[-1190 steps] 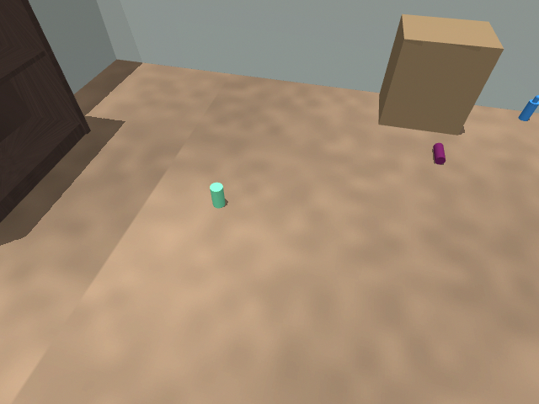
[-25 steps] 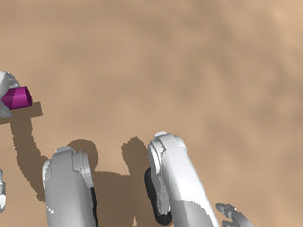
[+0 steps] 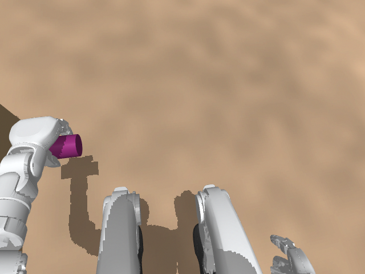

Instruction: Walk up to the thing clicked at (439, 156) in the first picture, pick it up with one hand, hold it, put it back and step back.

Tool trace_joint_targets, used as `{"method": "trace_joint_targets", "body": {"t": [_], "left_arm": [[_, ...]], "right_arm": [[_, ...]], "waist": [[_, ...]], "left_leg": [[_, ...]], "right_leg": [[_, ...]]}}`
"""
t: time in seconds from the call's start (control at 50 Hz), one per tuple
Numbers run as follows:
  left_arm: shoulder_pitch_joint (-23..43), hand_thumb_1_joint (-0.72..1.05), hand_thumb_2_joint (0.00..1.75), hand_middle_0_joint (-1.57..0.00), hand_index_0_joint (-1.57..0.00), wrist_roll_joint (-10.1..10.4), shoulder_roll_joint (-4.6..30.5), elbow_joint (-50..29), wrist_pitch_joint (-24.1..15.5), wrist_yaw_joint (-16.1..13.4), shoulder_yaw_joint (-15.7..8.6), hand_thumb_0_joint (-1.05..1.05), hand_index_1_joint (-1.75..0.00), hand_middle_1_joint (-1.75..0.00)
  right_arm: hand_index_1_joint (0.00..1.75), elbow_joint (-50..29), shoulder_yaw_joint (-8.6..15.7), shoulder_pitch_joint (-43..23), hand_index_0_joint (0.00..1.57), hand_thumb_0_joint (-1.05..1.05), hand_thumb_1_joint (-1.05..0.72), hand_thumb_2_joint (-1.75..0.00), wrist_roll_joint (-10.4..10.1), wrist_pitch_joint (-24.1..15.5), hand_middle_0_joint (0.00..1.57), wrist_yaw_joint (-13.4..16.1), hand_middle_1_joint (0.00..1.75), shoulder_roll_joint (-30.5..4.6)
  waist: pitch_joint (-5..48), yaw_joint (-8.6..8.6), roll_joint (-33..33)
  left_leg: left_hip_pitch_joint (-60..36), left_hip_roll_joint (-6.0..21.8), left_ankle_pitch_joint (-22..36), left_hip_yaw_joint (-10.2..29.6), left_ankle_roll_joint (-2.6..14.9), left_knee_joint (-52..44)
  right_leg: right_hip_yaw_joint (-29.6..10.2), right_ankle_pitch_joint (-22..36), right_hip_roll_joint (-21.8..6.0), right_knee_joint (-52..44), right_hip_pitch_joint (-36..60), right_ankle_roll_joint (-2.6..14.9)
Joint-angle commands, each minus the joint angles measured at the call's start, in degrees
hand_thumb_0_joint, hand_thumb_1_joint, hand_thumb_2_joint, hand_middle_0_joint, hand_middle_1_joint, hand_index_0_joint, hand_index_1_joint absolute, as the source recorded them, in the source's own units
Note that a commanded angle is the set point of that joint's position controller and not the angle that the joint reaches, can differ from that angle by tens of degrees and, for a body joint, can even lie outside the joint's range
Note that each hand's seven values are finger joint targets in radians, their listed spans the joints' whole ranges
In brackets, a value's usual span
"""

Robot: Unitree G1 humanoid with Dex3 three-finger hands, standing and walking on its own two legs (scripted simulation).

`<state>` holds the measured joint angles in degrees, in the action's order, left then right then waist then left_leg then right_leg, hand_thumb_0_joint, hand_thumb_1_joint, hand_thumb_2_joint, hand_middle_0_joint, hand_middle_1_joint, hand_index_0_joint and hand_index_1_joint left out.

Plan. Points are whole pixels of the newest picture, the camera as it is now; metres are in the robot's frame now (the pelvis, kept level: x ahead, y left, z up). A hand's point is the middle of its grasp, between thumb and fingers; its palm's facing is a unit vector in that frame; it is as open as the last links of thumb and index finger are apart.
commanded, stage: lift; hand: left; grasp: from above
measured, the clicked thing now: (49, 148) +0.41 +0.30 -0.13
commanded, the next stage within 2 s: hold in 0.94 s
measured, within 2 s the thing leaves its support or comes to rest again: neither
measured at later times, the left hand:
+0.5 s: hand out of the picture +0.35 +0.27 +0.10, palm faces -0.45 -0.12 -0.88, open 8.1 cm
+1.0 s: hand out of the picture +0.37 +0.25 +0.18, palm faces -0.45 -0.13 -0.89, open 8.2 cm
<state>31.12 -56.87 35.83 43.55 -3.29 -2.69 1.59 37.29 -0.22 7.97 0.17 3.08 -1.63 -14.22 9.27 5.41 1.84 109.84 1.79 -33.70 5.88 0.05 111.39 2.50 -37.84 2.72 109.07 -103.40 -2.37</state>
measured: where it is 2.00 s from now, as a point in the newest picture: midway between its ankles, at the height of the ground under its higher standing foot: (170, 266)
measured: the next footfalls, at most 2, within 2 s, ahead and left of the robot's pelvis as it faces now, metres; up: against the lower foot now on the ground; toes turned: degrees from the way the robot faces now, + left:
none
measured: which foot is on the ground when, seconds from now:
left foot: down 0.00-1.00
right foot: down 0.00-1.00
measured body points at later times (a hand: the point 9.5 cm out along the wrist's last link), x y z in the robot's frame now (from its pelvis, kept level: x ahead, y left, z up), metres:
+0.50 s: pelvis +0.03 +0.00 +0.19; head +0.12 +0.02 +0.63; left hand +0.37 +0.27 +0.15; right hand +0.16 -0.25 +0.07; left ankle +0.10 +0.12 -0.44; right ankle +0.09 -0.13 -0.44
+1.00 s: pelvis +0.08 +0.00 +0.27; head +0.13 +0.01 +0.71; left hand +0.39 +0.25 +0.23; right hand +0.17 -0.26 +0.14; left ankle +0.10 +0.12 -0.44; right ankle +0.09 -0.13 -0.44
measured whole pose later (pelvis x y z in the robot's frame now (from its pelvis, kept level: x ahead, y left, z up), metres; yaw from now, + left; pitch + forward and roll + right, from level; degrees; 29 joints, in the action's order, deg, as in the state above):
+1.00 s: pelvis +0.08 +0.00 +0.27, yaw +4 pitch +10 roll -1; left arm 18.7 -56.5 21.4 48.8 2.7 -8.9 10.9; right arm 43.3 2.3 14.8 -1.9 0.2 2.3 -13.6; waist 4.2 3.4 1.5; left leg 37.0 1.8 -20.1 0.2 -0.2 47.0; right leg -1.6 -22.1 0.8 45.2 -33.2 -1.4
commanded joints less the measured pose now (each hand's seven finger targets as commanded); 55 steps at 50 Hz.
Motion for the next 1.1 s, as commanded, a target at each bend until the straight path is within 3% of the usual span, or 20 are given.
{"method": "trace_joint_targets", "body": {"t": [0.0, 0.02, 0.06, 0.14, 0.18, 0.28, 0.32, 0.38, 0.42, 0.48, 0.5, 0.54, 0.58, 0.6, 0.7, 0.9, 0.92, 1.02, 1.06, 1.08], "left_arm": [[15.15, 0.88, 0.41, -1.15, -1.19, 1.03, 14.75, -16.08, 0.95, -2.43, -5.55, 0.00, -0.39, -0.43], [15.28, 0.86, 0.42, -1.13, -1.18, 1.14, 13.83, -17.64, 1.20, -2.43, -4.80, 0.00, -0.39, -0.43], [10.99, 0.84, 0.39, -1.12, -1.16, 0.87, 13.78, -16.75, 2.00, -2.64, -5.52, 0.00, -0.38, -0.42], [10.28, 0.84, 0.43, -1.13, -1.16, 0.98, 10.87, -19.44, 2.59, -2.83, -3.64, 0.00, -0.40, -0.44], [6.93, 0.84, 0.42, -1.13, -1.17, 1.06, 10.16, -17.49, 2.93, -3.08, -3.50, 0.00, -0.41, -0.45], [7.46, 0.80, 0.41, -1.09, -1.13, 0.57, 6.55, -15.24, 2.83, -4.07, -0.91, 0.00, -0.42, -0.46], [6.72, 0.82, 0.43, -1.10, -1.14, 0.67, 4.08, -13.34, 2.87, -4.59, 0.63, 0.00, -0.42, -0.47], [5.64, 0.80, 0.42, -1.08, -1.12, -0.05, 3.59, -11.31, 2.84, -5.39, 1.17, 0.00, -0.43, -0.48], [6.62, 0.82, 0.42, -1.09, -1.14, 0.09, 1.78, -10.19, 2.86, -5.95, 2.74, 0.00, -0.44, -0.49], [5.85, 0.84, 0.44, -1.11, -1.15, -0.34, 1.58, -8.30, 3.17, -7.53, 2.38, 0.00, -0.43, -0.47], [7.16, 0.84, 0.45, -1.12, -1.16, -0.58, 0.65, -7.95, 3.24, -7.73, 3.47, 0.00, -0.43, -0.47], [8.13, 0.84, 0.45, -1.11, -1.15, -0.73, 1.71, -7.21, 3.47, -8.48, 2.63, 0.00, -0.45, -0.49], [7.83, 0.84, 0.47, -1.13, -1.16, -0.75, 0.18, -6.67, 3.79, -9.03, 3.49, 0.00, -0.44, -0.48], [8.25, 0.84, 0.51, -1.12, -1.15, -1.03, 1.56, -6.86, 4.03, -9.32, 2.70, 0.00, -0.47, -0.50], [6.95, 0.81, 0.51, -1.12, -1.14, -0.47, -0.26, -5.51, 5.43, -9.84, 3.45, 0.00, -0.45, -0.47], [5.56, 0.78, 0.52, -1.11, -1.13, 0.00, -1.74, -5.63, 6.12, -8.83, 4.39, 0.00, -0.43, -0.45], [5.76, 0.76, 0.53, -1.10, -1.12, 0.17, -2.70, -5.07, 6.08, -8.69, 4.87, 0.00, -0.45, -0.46], [6.29, 0.78, 0.54, -1.10, -1.12, -0.26, -2.06, -7.90, 5.67, -8.35, 4.83, 0.00, -0.45, -0.47], [5.56, 0.75, 0.47, -1.06, -1.09, -0.67, -2.64, -6.63, 5.81, -8.07, 5.17, 0.00, -0.44, -0.47], [6.71, 0.74, 0.48, -1.06, -1.09, -0.50, -2.06, -7.93, 5.63, -7.85, 5.00, 0.00, -0.43, -0.46]], "right_arm": [[0.30, -3.62, 4.26, 6.86, 0.20, 0.00, -0.89, -0.89, -0.68, -0.91, 0.20, 2.08, 0.30, -11.18], [0.30, -3.74, 4.23, 6.57, 0.20, 0.00, -0.89, -0.90, -0.85, -0.92, 0.20, 2.25, 0.30, -10.85], [0.30, -3.61, 4.25, 5.73, 0.20, 0.00, -0.89, -0.89, -1.18, -0.97, 0.20, 2.75, 0.30, -10.82], [0.30, -3.01, 4.14, 5.09, 0.20, 0.00, -0.89, -0.90, -1.55, -1.38, 0.20, 3.60, 0.30, -9.84], [0.30, -2.73, 3.89, 4.78, 0.20, 0.00, -0.89, -0.90, -1.79, -1.82, 0.20, 4.00, 0.30, -9.42], [0.30, -1.54, 3.80, 4.87, 0.20, 0.00, -0.89, -0.90, -2.17, -3.22, 0.20, 4.78, 0.30, -8.87], [0.30, -1.23, 3.95, 5.05, 0.20, 0.00, -0.89, -0.90, -2.24, -3.85, 0.20, 4.98, 0.30, -8.65], [0.30, -0.58, 4.10, 5.68, 0.20, 0.00, -0.89, -0.90, -2.26, -4.61, 0.20, 5.16, 0.30, -8.46], [0.30, -0.79, 4.00, 5.89, 0.20, 0.00, -0.89, -0.90, -2.39, -4.99, 0.20, 5.21, 0.30, -8.13], [0.30, -0.51, 3.99, 6.01, 0.20, 0.00, -0.88, -0.90, -2.36, -5.48, 0.20, 5.22, 0.30, -8.15], [0.30, -0.41, 4.04, 6.47, 0.20, 0.00, -0.89, -0.90, -2.31, -5.61, 0.20, 5.19, 0.30, -8.06], [0.30, 0.27, 4.22, 7.04, 0.20, 0.00, -0.89, -0.90, -2.21, -5.78, 0.20, 5.29, 0.30, -8.04], [0.30, 0.40, 4.28, 7.50, 0.20, 0.00, -0.89, -0.90, -2.10, -5.86, 0.20, 5.22, 0.30, -7.89], [0.30, 0.37, 4.28, 7.70, 0.20, 0.00, -0.89, -0.90, -2.17, -5.84, 0.20, 5.21, 0.30, -8.17], [0.30, 0.53, 4.48, 7.66, 0.20, 0.00, -0.89, -0.90, -2.01, -5.61, 0.20, 4.92, 0.30, -8.01], [0.30, 0.46, 5.15, 7.44, 0.20, 0.00, -0.89, -0.89, -2.15, -4.82, 0.20, 4.70, 0.30, -8.08], [0.30, 0.47, 5.10, 7.56, 0.20, 0.00, -0.89, -0.89, -2.21, -4.76, 0.20, 4.65, 0.30, -8.02], [0.30, 0.08, 5.41, 6.57, 0.20, 0.00, -0.88, -0.89, -2.39, -4.44, 0.20, 4.53, 0.30, -8.19], [0.30, 0.25, 5.48, 6.70, 0.20, 0.00, -0.89, -0.89, -2.44, -4.32, 0.20, 4.43, 0.30, -8.41], [0.30, 0.43, 5.59, 6.38, 0.20, 0.00, -0.89, -0.89, -2.46, -4.25, 0.20, 4.46, 0.30, -8.36]], "waist": [[35.68, -0.17, 10.93], [36.07, -0.10, 11.49], [34.56, -1.11, 10.87], [31.57, -0.10, 9.84], [28.54, -0.70, 7.96], [22.73, -0.47, 7.40], [21.17, -0.21, 6.83], [20.46, -1.07, 5.78], [18.57, -0.63, 5.46], [17.06, -1.52, 4.74], [16.67, -0.92, 4.87], [16.61, -1.41, 5.15], [16.46, -1.36, 4.37], [17.09, -1.46, 4.55], [16.49, -1.94, 2.47], [14.02, -2.39, 2.18], [13.08, -1.65, 1.53], [13.56, -2.76, 2.85], [12.27, -2.09, 1.41], [12.99, -2.53, 2.32]], "left_leg": [[-39.22, -0.20, 3.34, -1.85, 1.35, -21.98], [-41.00, -0.24, 3.40, -2.05, 1.32, -23.46], [-44.59, -0.10, 2.68, -1.71, 1.06, -27.38], [-49.26, -0.33, 3.99, -2.43, 1.07, -32.33], [-51.31, -0.43, 3.97, -2.68, 0.98, -35.37], [-57.89, -0.21, 3.03, -1.79, 0.47, -43.62], [-60.11, -0.20, 3.89, -1.92, 0.22, -45.90], [-63.69, -0.50, 7.06, -2.47, 0.08, -49.27], [-65.64, -0.74, 7.40, -2.82, 0.06, -51.73], [-68.40, -0.85, 8.23, -3.09, 0.00, -55.31], [-69.79, -0.82, 8.91, -3.40, -0.06, -56.22], [-72.23, -0.84, 11.69, -3.66, -0.19, -57.96], [-74.51, -0.95, 14.67, -4.16, -0.12, -59.22], [-75.73, -1.16, 16.21, -4.39, -0.11, -59.82], [-80.11, -1.54, 21.09, -4.87, 0.04, -63.06], [-87.64, -2.04, 27.34, -5.81, -0.07, -69.46], [-87.91, -1.97, 26.84, -5.60, -0.12, -70.21], [-91.79, -2.06, 29.04, -6.07, -0.31, -72.76], [-92.26, -2.06, 30.43, -5.96, -0.29, -73.34], [-93.14, -2.03, 31.83, -6.15, -0.27, -73.43]], "right_leg": [[2.17, 8.45, 0.77, -19.69, 19.67, 3.75], [1.97, 8.71, 0.77, -21.25, 21.60, 3.70], [1.88, 8.13, 0.73, -23.99, 24.45, 3.67], [0.72, 9.09, 0.56, -30.32, 30.50, 3.62], [0.37, 8.85, 0.62, -33.77, 34.00, 3.57], [-0.30, 8.57, 0.61, -40.46, 39.72, 3.64], [-0.71, 8.96, 0.58, -43.41, 41.74, 3.70], [-1.19, 11.45, 0.59, -47.36, 47.02, 3.68], [-1.62, 11.76, 0.63, -50.31, 49.12, 3.69], [-1.72, 12.52, 0.70, -53.47, 52.68, 3.62], [-1.89, 13.21, 0.66, -54.56, 53.68, 3.60], [-2.05, 15.65, 0.54, -56.36, 56.25, 3.49], [-2.20, 18.21, 0.43, -58.29, 58.86, 3.41], [-2.45, 19.44, 0.43, -59.23, 60.44, 3.35], [-2.89, 24.59, -0.03, -63.41, 66.70, 2.83], [-3.42, 30.50, -0.41, -70.28, 74.82, 2.33], [-3.30, 29.84, -0.34, -70.64, 74.34, 2.43], [-3.34, 31.54, -0.38, -72.75, 77.24, 2.48], [-3.32, 32.72, -0.31, -73.20, 77.70, 2.44], [-3.38, 33.99, -0.31, -73.48, 78.51, 2.35]]}}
